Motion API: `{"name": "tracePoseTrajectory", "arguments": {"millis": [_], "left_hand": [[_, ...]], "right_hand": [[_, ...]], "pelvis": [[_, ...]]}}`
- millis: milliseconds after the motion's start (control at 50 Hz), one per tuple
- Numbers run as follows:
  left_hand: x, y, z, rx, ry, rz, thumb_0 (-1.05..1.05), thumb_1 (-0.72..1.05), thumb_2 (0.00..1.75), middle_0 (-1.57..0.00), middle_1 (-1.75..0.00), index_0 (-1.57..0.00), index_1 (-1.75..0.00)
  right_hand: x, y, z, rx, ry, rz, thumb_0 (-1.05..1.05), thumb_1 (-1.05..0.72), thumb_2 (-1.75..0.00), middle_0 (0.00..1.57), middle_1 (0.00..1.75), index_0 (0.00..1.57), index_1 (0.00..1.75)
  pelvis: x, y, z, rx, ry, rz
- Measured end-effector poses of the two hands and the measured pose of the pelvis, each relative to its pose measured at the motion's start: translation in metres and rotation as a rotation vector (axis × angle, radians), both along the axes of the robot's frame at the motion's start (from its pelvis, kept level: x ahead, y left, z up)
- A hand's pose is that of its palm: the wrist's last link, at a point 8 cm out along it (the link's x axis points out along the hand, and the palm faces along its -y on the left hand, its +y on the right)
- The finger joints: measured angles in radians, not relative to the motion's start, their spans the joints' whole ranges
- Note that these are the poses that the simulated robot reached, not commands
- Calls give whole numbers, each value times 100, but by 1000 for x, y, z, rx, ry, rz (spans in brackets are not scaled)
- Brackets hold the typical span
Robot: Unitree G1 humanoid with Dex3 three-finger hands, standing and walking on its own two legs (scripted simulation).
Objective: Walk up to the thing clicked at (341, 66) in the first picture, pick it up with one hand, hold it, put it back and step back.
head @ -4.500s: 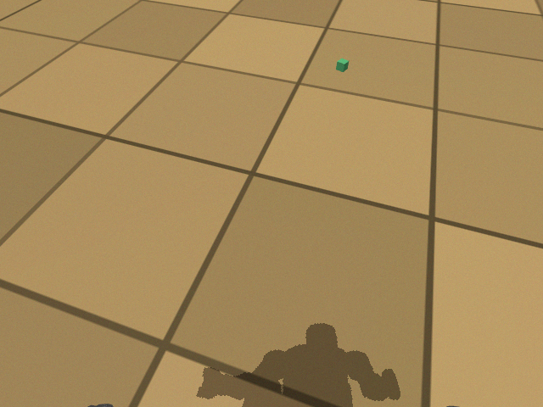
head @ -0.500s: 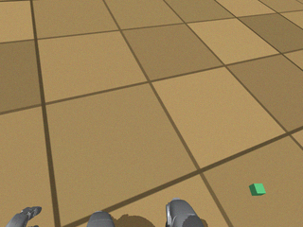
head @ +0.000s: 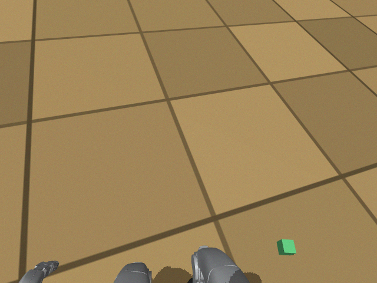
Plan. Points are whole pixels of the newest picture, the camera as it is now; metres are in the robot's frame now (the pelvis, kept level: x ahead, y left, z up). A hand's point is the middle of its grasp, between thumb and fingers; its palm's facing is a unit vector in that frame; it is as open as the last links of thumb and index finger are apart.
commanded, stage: walk up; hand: left
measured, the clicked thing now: (286, 247) +0.32 -0.56 -0.72
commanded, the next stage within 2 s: none
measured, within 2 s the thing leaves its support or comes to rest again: neither
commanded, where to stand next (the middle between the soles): -0.04 -0.85 m, yaw +6 degrees
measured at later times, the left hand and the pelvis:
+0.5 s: hand out of the picture +0.09 +0.04 -0.15, palm faces -0.07 -0.94 -0.33, open 7.4 cm; pelvis +0.00 -0.23 -0.01, yaw +0 degrees
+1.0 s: hand out of the picture +0.08 -0.19 -0.16, palm faces -0.08 -0.92 -0.38, open 7.4 cm; pelvis -0.04 -0.47 -0.03, yaw -1 degrees
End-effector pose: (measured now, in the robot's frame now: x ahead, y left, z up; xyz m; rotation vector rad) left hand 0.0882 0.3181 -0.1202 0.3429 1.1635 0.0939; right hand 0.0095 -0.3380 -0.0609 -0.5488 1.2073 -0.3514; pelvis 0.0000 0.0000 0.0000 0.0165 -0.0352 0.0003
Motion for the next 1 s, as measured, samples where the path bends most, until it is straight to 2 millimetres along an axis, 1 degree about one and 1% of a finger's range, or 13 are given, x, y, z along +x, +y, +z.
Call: {"name": "tracePoseTrajectory", "arguments": {"millis": [160,220,280,340,440,520,600,700,800,860,920,960,1000], "left_hand": [[33,-71,2,23,-48,-47,1,91,89,-21,-30,-21,-29],[46,-104,2,60,-90,-57,1,91,89,-20,-30,-21,-29],[42,-141,1,85,-124,-51,1,91,89,-20,-30,-21,-29],[27,-179,8,61,-98,-31,1,91,89,-20,-30,-21,-29],[5,-220,15,27,-59,-4,1,90,89,-21,-30,-21,-30],[-1,-239,5,16,-57,24,1,90,89,-21,-30,-21,-30],[-5,-268,-4,10,-25,22,1,91,89,-21,-30,-21,-29],[-5,-305,-6,-3,-9,6,1,91,89,-21,-30,-21,-29],[0,-344,-7,28,-10,-11,1,91,89,-21,-30,-21,-29],[6,-375,-7,58,-33,-23,1,91,89,-20,-30,-21,-29],[5,-411,-9,94,-77,-24,1,91,89,-20,-30,-21,-29],[-4,-437,-8,87,-83,-14,1,91,89,-20,-30,-20,-29],[-16,-462,-2,66,-66,-3,1,91,89,-20,-30,-21,-29]], "right_hand": [[-18,-114,9,-84,12,-12,0,-90,-90,21,30,21,30],[-19,-170,-2,-107,28,-12,0,-90,-90,21,30,21,30],[-15,-216,-18,-125,53,-42,0,-90,-90,21,30,21,30],[-1,-233,-23,-93,37,-60,0,-90,-90,20,30,21,30],[11,-235,-22,1,22,-10,0,-91,-90,20,30,21,30],[4,-240,-19,22,31,24,0,-90,-90,20,30,21,30],[-13,-263,-8,11,41,7,0,-90,-90,21,30,21,30],[-30,-318,9,-40,47,-20,0,-90,-90,21,30,22,30],[-34,-390,15,-98,31,-9,0,-90,-90,21,30,22,30],[-34,-440,7,-122,23,5,0,-90,-90,21,30,21,30],[-30,-493,-12,-141,32,4,0,-90,-90,21,30,21,30],[-24,-512,-22,-135,30,-32,0,-90,-90,20,30,21,30],[-15,-519,-27,-102,11,-42,0,-90,-90,20,30,21,30]], "pelvis": [[-3,-85,-12,-10,1,-38],[-3,-128,-26,-10,11,-43],[-6,-162,-35,-27,2,-33],[-8,-181,-24,-25,3,-34],[-5,-212,-7,-30,9,-16],[-2,-238,-8,-33,14,12],[-7,-268,-5,-13,-7,19],[-15,-310,-3,-15,-14,3],[-23,-362,-11,-16,-5,-21],[-27,-401,-22,-13,5,-35],[-32,-439,-38,-33,-1,-29],[-36,-456,-38,-23,-6,-21],[-39,-468,-29,-25,-6,-21]]}}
